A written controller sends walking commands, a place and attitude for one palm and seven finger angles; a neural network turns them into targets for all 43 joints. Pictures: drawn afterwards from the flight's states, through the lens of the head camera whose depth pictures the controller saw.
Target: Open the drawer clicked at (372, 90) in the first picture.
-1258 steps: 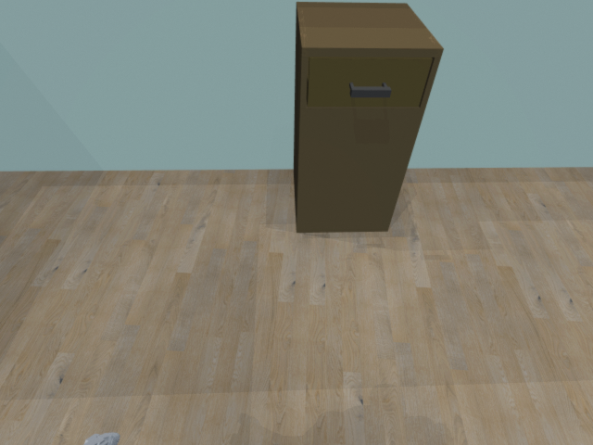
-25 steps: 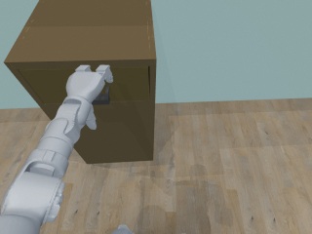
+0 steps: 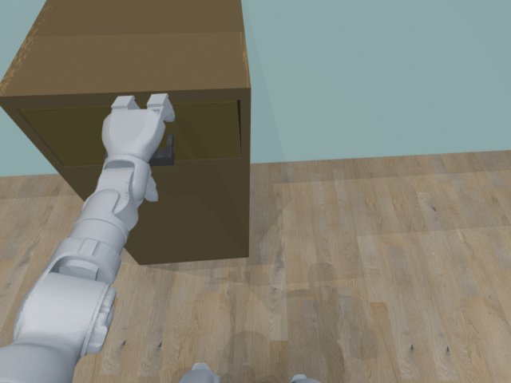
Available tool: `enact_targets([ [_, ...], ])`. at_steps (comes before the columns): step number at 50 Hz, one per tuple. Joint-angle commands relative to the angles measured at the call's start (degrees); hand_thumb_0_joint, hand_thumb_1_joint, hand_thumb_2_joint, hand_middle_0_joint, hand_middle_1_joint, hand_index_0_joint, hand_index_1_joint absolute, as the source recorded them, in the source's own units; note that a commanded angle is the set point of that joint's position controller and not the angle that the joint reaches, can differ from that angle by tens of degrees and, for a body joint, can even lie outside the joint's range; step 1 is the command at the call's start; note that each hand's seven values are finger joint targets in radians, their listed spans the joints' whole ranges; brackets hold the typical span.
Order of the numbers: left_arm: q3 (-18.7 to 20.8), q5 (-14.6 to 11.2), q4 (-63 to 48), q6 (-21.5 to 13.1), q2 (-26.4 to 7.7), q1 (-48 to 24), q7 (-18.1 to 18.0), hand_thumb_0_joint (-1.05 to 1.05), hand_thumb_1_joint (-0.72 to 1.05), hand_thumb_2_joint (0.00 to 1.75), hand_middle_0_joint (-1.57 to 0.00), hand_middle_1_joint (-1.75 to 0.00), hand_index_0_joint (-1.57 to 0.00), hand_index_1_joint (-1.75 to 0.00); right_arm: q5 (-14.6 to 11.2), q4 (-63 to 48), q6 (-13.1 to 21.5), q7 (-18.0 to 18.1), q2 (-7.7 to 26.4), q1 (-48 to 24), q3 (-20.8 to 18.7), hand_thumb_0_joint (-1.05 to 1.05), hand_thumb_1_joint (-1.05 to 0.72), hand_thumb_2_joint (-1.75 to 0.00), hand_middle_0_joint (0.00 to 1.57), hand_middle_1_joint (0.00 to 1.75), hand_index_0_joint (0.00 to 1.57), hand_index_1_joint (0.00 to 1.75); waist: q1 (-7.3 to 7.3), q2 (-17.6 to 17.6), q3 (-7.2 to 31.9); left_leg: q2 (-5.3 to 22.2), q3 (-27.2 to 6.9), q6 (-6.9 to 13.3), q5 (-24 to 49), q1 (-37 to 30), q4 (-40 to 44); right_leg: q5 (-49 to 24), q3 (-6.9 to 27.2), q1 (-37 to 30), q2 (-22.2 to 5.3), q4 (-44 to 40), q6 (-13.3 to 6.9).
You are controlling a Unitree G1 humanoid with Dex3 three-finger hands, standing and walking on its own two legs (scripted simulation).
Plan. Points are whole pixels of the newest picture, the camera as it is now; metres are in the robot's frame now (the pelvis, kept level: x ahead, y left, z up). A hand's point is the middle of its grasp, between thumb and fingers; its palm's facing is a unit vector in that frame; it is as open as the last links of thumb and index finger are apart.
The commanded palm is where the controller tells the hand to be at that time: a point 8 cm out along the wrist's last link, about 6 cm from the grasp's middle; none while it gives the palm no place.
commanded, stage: lower the fingers behind the handle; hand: left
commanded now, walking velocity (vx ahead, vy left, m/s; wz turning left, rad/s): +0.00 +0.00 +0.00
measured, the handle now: (141, 149) +0.54 +0.20 -0.01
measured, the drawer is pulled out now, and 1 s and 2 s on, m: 0.00 0.00 0.00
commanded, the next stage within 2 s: close the thumb around the handle in 1.40 s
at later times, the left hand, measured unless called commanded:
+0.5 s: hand (144, 173) +0.48 +0.18 +0.00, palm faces +0.00 -0.05 -1.00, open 13.9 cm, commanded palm +0.46 +0.19 +0.06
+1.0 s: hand (143, 181) +0.48 +0.19 -0.03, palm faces -0.03 -0.04 -1.00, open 13.9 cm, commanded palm +0.47 +0.19 +0.02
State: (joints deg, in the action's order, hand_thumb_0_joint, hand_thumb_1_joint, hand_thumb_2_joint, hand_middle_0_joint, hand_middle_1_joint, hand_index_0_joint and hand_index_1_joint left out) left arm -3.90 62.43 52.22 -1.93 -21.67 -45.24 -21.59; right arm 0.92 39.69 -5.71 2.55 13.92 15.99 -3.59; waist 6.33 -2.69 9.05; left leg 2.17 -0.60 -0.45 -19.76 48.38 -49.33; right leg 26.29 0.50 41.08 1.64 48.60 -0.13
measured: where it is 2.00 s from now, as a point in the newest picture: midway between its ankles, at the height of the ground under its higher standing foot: outside the picture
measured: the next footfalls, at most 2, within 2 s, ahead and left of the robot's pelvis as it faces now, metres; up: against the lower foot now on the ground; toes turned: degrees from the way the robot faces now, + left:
none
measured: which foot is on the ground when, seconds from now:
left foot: down 0.00-1.00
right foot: down 0.00-1.00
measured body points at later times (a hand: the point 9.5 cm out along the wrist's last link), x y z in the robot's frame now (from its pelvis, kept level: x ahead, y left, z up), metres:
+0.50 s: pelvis -0.01 +0.00 -0.01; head +0.10 +0.00 +0.43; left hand +0.47 +0.18 +0.05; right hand +0.01 -0.28 -0.14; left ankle +0.03 +0.12 -0.69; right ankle -0.04 -0.12 -0.69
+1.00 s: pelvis +0.00 +0.00 -0.02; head +0.11 +0.01 +0.41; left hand +0.48 +0.19 +0.03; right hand -0.01 -0.27 -0.15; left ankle +0.03 +0.12 -0.69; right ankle -0.04 -0.12 -0.69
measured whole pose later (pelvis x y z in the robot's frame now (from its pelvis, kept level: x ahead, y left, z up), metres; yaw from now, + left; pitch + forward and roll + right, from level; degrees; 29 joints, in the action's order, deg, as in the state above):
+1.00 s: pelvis +0.00 +0.00 -0.02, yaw -1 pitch +24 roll -2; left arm -2.1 64.4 59.1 -2.3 -24.3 -44.4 -23.8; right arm 2.0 41.9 -4.9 1.6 13.4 20.4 -4.3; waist 7.0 -3.2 11.0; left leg 3.1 -0.8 -0.2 -22.9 59.3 -57.8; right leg 29.0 0.5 51.7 2.6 56.3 0.2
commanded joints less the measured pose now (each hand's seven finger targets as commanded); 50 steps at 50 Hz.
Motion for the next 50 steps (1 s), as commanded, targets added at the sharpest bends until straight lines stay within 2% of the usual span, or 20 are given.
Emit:
enact_targets([
  [1,3.7,2.4,1.9,13.5,-14.6,-19.0,-5.2,0.0,-0.5,0.3,-0.3,-1.2,-0.3,-1.2,-0.1,-3.6,-1.0,-1.7,8.4,7.8,-2.4,0.0,-0.9,-0.9,0.2,0.3,0.2,0.3,-2.01,-0.3,23.3,-3.0,3.5,1.9,19.4,-18.8,3.3,-22.8,-3.3,-5.3,3.0,-5.9,-1.8],
  [3,2.2,0.8,0.1,15.4,-14.1,-23.4,-2.2,0.0,-0.5,0.3,-0.3,-1.2,-0.3,-1.2,-0.6,-4.2,-1.4,-1.5,8.8,8.7,-2.7,0.0,-0.9,-0.9,0.2,0.3,0.2,0.3,-0.19,2.4,28.3,-3.0,3.8,2.6,20.2,-20.9,3.1,-27.2,-2.4,-9.9,2.8,-6.9,-1.0],
  [5,0.8,-2.3,-5.6,13.6,-13.4,-27.8,2.2,0.0,-0.5,0.3,-0.3,-1.2,-0.3,-1.2,-0.7,-4.4,-1.3,-0.5,8.9,8.5,-3.1,0.0,-0.9,-0.9,0.2,0.3,0.2,0.3,1.51,3.2,31.4,-3.1,3.6,3.2,21.2,-23.8,3.1,-31.9,-1.2,-13.6,2.2,-8.1,-0.3],
  [7,-2.3,-4.9,-12.1,8.7,-10.4,-31.6,6.5,0.0,-0.5,0.3,-0.3,-1.2,-0.3,-1.2,-0.6,-4.2,-0.5,0.9,8.5,8.5,-3.3,0.0,-0.9,-0.9,0.2,0.3,0.2,0.3,3.68,3.4,29.9,-3.1,2.5,3.7,20.7,-26.3,3.3,-31.3,-0.7,-12.5,2.0,-9.1,0.1],
  [10,-1.6,-4.0,-10.8,1.5,-11.1,-25.0,8.7,0.0,-0.5,0.3,-0.3,-1.2,-0.3,-1.2,-0.2,-2.0,0.6,2.4,8.3,9.1,-3.2,0.0,-0.9,-0.9,0.2,0.3,0.2,0.3,2.89,0.4,22.9,-2.9,1.7,3.8,19.1,-26.8,3.1,-25.7,-1.0,-5.8,2.2,-9.0,-0.4],
  [11,-3.0,-3.4,-8.3,0.4,-8.8,-22.3,9.0,0.0,-0.5,0.3,-0.3,-1.2,-0.3,-1.2,-0.2,-1.4,0.6,2.3,8.1,9.6,-3.0,0.0,-0.9,-0.9,0.2,0.3,0.2,0.3,2.98,1.3,18.7,-2.8,1.4,3.8,18.1,-25.0,3.0,-23.8,-1.7,-3.4,2.4,-8.9,-0.7],
  [13,-2.4,-1.6,-4.3,-1.6,-8.3,-18.5,7.9,0.0,-0.5,0.3,-0.3,-1.2,-0.3,-1.2,-0.4,-1.0,0.4,1.9,7.7,10.1,-2.9,0.0,-0.9,-0.9,0.2,0.3,0.2,0.3,2.25,1.3,13.8,-2.5,1.3,3.3,16.1,-21.7,2.7,-19.7,-2.3,0.7,2.6,-8.6,-1.3],
  [15,0.1,-0.9,-2.3,-1.9,-10.0,-16.3,5.6,0.0,-0.5,0.3,-0.3,-1.2,-0.3,-1.2,-0.4,-1.5,0.2,1.0,7.7,10.2,-2.9,0.0,-0.9,-0.9,0.2,0.3,0.2,0.3,0.66,0.1,13.3,-2.6,1.3,3.0,14.9,-18.9,2.4,-17.8,-2.5,2.0,2.7,-7.3,-1.9],
  [19,6.0,0.2,-3.2,-0.6,-15.7,-18.7,-0.1,0.0,-0.5,0.3,-0.3,-1.2,-0.3,-1.2,-0.1,-2.5,0.2,-0.1,7.9,10.8,-3.2,0.0,-0.9,-0.9,0.2,0.3,0.2,0.3,-0.74,-1.5,19.1,-2.5,1.8,2.8,16.8,-16.9,0.5,-19.6,-2.4,1.1,2.8,-4.3,-2.2],
  [23,6.3,2.4,-3.5,3.1,-16.9,-24.3,-5.3,0.0,-0.5,0.3,-0.3,-1.2,-0.3,-1.2,0.4,-2.1,0.7,-0.7,8.2,11.0,-3.5,0.0,-0.9,-0.9,0.2,0.3,0.2,0.3,0.41,-2.6,25.6,-2.5,1.7,2.8,17.5,-17.3,-1.2,-19.5,-2.5,1.6,3.1,-2.5,-1.7],
  [24,6.0,2.8,-1.7,4.7,-16.7,-24.7,-5.8,0.0,-0.5,0.3,-0.3,-1.2,-0.3,-1.2,0.3,-1.7,0.7,-0.8,8.3,11.2,-3.4,0.0,-0.9,-0.9,0.2,0.3,0.2,0.3,0.83,-2.2,24.6,-2.3,1.5,2.6,17.4,-17.1,-1.2,-19.3,-2.7,2.4,3.2,-2.5,-1.7],
  [28,3.3,1.3,-3.5,8.0,-13.4,-26.8,-4.6,0.0,-0.5,0.3,-0.3,-1.2,-0.3,-1.2,0.3,-1.5,0.9,-1.1,8.4,12.0,-3.8,0.0,-0.9,-0.9,0.2,0.3,0.2,0.3,1.57,-3.7,31.3,-2.0,1.5,2.4,21.3,-22.9,-1.7,-22.6,-2.7,0.8,3.4,-2.8,-1.4],
  [30,0.8,-0.1,-4.4,8.1,-10.6,-28.0,-2.6,0.0,-0.5,0.3,-0.3,-1.2,-0.3,-1.2,0.4,-1.0,1.0,-1.0,8.3,12.0,-3.9,0.0,-0.9,-0.9,0.2,0.3,0.2,0.3,2.52,-3.4,30.6,-1.9,1.4,2.5,21.1,-24.3,-1.5,-22.6,-2.6,0.9,3.5,-3.8,-1.1],
  [33,1.4,-1.1,-0.4,7.5,-12.4,-26.5,0.0,0.0,-0.5,0.3,-0.3,-1.2,-0.3,-1.2,0.1,-0.3,0.9,-0.2,8.5,12.2,-3.2,0.0,-0.9,-0.9,0.2,0.3,0.2,0.3,3.29,-0.7,25.6,-2.1,1.4,3.0,17.6,-20.4,-1.0,-21.7,-2.3,0.6,3.2,-4.7,-0.8],
  [36,2.6,-0.5,2.5,5.9,-14.6,-23.6,1.7,0.0,-0.5,0.3,-0.3,-1.2,-0.3,-1.2,0.2,-0.2,0.8,0.3,8.7,11.9,-2.5,0.0,-0.9,-0.9,0.2,0.3,0.2,0.3,2.93,1.0,20.6,-2.3,1.5,3.4,13.9,-15.4,-0.9,-19.8,-2.0,0.9,3.0,-4.8,-0.9],
  [38,3.7,0.0,0.7,3.3,-15.9,-22.9,2.0,0.0,-0.5,0.3,-0.3,-1.2,-0.3,-1.2,0.4,-0.7,0.9,0.7,8.4,11.9,-2.5,0.0,-0.9,-0.9,0.2,0.3,0.2,0.3,2.07,-0.1,22.4,-2.4,1.7,3.4,15.0,-14.8,-1.6,-21.4,-1.5,0.4,2.8,-3.7,-1.0],
  [39,4.8,0.2,1.1,2.3,-16.6,-20.0,2.0,0.0,-0.5,0.3,-0.3,-1.2,-0.3,-1.2,0.5,-0.8,0.9,0.7,8.3,11.7,-2.4,0.0,-0.9,-0.9,0.2,0.3,0.2,0.3,1.11,-0.7,22.0,-2.4,1.8,3.3,15.6,-14.3,-2.1,-21.8,-1.7,0.7,2.8,-3.0,-1.3],
  [41,3.9,0.6,-0.5,0.2,-14.4,-19.3,1.2,0.0,-0.5,0.3,-0.3,-1.2,-0.3,-1.2,0.6,-1.3,1.2,0.5,7.8,11.6,-2.7,0.0,-0.9,-0.9,0.2,0.3,0.2,0.3,1.06,-1.6,22.2,-2.2,1.8,3.2,16.1,-14.1,-2.9,-21.5,-1.8,2.4,2.9,-2.2,-1.4],
  [45,5.3,1.3,-3.6,-1.5,-14.7,-20.1,-2.0,0.0,-0.5,0.3,-0.3,-1.2,-0.3,-1.2,1.0,-1.3,1.6,-0.1,7.9,11.8,-3.3,0.0,-0.9,-0.9,0.2,0.3,0.2,0.3,0.91,-3.2,25.0,-1.8,1.4,2.8,17.6,-14.4,-4.9,-21.0,-2.1,5.4,3.1,0.1,-1.6],
  [50,4.6,1.8,0.9,3.0,-14.1,-22.0,-5.5,0.0,-0.5,0.3,-0.3,-1.2,-0.3,-1.2,1.0,0.0,1.3,-1.1,8.6,12.6,-3.6,0.0,-0.9,-0.9,0.2,0.3,0.2,0.3,2.17,-1.5,25.2,-1.7,0.8,2.6,16.8,-13.2,-5.9,-19.1,-2.9,8.0,3.2,0.9,-1.4],
])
